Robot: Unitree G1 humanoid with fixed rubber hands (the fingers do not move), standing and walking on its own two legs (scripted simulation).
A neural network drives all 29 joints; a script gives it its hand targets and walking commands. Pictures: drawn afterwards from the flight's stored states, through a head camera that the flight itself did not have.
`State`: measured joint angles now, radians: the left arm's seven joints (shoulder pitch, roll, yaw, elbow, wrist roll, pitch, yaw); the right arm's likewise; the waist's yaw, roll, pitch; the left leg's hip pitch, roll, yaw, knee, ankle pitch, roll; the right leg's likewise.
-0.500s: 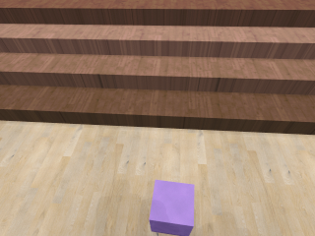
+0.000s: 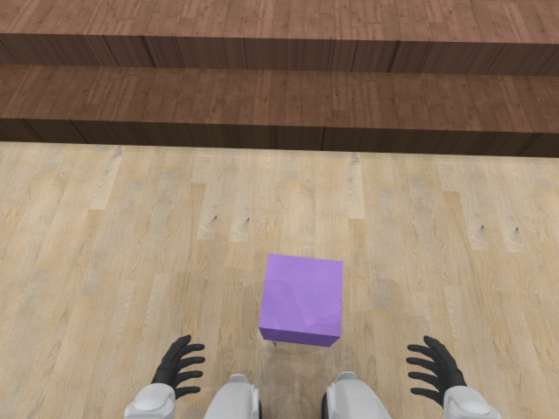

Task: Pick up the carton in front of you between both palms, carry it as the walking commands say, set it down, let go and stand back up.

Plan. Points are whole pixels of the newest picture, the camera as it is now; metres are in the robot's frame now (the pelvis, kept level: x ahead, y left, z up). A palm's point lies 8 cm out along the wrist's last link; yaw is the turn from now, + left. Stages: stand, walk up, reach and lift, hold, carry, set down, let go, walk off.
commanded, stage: reach and lift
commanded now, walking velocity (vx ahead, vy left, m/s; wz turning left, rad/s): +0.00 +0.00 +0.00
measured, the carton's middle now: (300, 303) +0.40 -0.04 -0.59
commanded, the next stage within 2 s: none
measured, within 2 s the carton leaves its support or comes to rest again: neither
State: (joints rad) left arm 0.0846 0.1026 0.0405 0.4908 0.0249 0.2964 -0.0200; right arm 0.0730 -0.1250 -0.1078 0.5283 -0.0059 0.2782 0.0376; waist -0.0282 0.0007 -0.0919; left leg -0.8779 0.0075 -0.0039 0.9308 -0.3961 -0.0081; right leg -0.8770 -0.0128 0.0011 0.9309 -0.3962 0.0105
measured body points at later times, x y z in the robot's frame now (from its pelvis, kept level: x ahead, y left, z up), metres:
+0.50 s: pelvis -0.07 +0.00 -0.07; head +0.16 +0.00 +0.32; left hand +0.40 +0.16 -0.16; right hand +0.35 -0.23 -0.16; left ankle +0.02 +0.12 -0.68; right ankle +0.02 -0.13 -0.68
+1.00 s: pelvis -0.05 +0.00 -0.15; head +0.26 +0.00 +0.18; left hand +0.45 +0.16 -0.30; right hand +0.40 -0.23 -0.30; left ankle +0.02 +0.12 -0.68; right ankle +0.02 -0.13 -0.68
